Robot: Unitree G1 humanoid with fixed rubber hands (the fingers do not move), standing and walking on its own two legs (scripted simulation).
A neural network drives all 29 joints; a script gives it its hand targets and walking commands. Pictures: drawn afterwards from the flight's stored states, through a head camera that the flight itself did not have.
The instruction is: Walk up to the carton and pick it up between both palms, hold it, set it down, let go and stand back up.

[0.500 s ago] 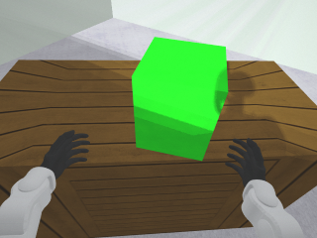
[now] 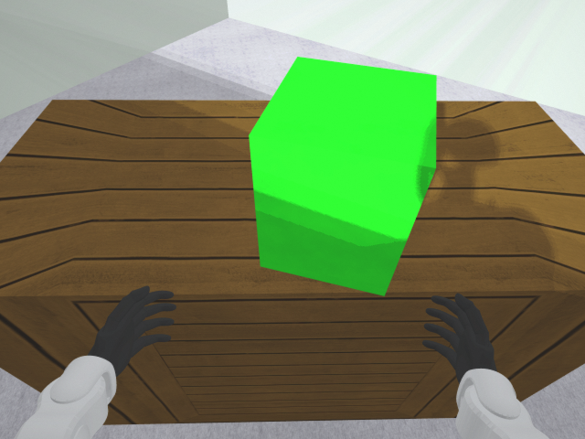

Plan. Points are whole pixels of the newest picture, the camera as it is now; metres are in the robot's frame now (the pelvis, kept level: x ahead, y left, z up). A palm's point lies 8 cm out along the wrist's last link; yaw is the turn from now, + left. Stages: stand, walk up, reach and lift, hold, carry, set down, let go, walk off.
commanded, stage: set down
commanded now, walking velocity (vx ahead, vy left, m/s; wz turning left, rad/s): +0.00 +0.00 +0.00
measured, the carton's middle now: (341, 178) +0.47 -0.04 +0.12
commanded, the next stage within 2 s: let go in 1.28 s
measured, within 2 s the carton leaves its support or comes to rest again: neither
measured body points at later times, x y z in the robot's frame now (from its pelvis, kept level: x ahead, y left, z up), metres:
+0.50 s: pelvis +0.02 -0.03 +0.00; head +0.03 -0.02 +0.45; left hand +0.19 +0.23 -0.02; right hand +0.20 -0.21 -0.03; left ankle -0.03 +0.09 -0.74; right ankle +0.02 -0.13 -0.74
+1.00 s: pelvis -0.01 -0.03 +0.00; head -0.01 -0.02 +0.45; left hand +0.17 +0.20 -0.06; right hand +0.17 -0.24 -0.06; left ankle -0.03 +0.09 -0.74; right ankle +0.02 -0.13 -0.74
